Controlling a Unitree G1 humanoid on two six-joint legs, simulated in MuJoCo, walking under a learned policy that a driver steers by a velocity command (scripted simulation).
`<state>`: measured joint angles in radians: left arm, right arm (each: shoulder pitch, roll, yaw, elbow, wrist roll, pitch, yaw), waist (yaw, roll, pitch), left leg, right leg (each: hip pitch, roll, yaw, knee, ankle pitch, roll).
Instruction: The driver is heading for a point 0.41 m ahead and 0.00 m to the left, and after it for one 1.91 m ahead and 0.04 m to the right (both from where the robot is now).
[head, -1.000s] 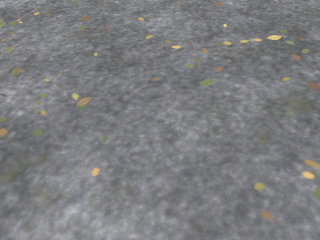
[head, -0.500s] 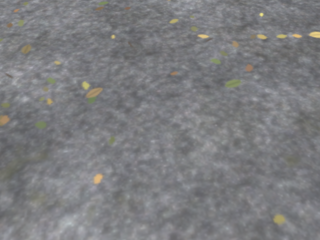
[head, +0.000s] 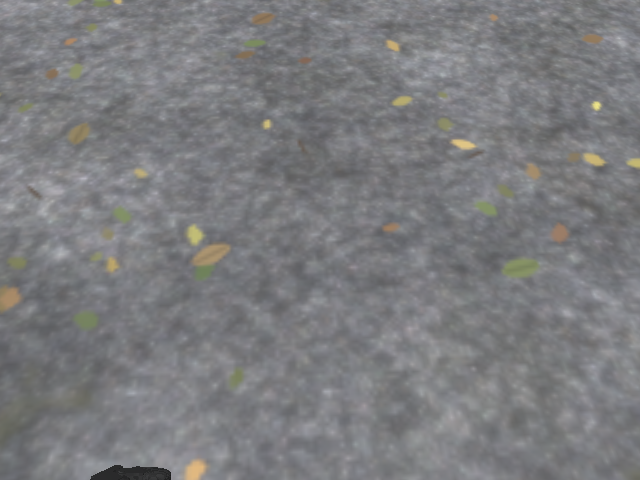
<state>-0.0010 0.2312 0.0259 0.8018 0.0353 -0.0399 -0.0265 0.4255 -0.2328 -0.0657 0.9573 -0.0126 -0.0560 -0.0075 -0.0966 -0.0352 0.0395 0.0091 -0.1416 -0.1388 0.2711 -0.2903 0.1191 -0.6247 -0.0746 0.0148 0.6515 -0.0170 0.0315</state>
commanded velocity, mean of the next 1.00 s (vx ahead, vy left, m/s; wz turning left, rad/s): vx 0.25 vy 0.00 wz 0.08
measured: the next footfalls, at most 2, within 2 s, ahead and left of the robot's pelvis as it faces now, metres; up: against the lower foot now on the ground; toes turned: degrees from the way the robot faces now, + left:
right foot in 0.10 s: +0.24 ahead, -0.12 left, +0.00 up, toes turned +1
left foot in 0.56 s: +0.45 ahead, +0.07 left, +0.00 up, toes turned +4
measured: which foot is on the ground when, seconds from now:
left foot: down 0.00-0.12, up 0.14-0.54, down 0.56-1.00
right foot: up 0.00-0.08, down 0.10-0.58, up 0.60-0.86, down 0.88-1.00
